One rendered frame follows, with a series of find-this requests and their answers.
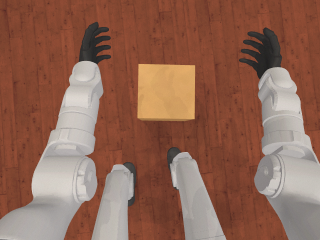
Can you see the right robot thigh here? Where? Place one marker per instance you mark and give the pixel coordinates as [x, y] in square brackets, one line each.
[199, 216]

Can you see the carton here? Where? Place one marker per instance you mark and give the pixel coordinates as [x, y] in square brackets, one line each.
[166, 92]

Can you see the left robot thigh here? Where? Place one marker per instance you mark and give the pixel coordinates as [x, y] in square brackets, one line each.
[112, 217]

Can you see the right robot forearm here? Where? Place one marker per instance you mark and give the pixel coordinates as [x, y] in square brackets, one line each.
[282, 118]

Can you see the left robot upper arm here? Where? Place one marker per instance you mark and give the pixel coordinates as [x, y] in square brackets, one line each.
[61, 184]

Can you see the right robot upper arm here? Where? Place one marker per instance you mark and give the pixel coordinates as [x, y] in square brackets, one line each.
[292, 187]

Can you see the robot thigh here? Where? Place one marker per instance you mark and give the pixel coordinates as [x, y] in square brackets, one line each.
[199, 216]
[112, 217]

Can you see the left robot forearm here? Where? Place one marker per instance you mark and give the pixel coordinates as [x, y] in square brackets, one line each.
[74, 133]

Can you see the robot right hand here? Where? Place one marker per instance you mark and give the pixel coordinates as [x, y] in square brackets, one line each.
[269, 56]

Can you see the robot left hand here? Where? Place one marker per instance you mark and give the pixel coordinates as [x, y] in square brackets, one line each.
[88, 50]

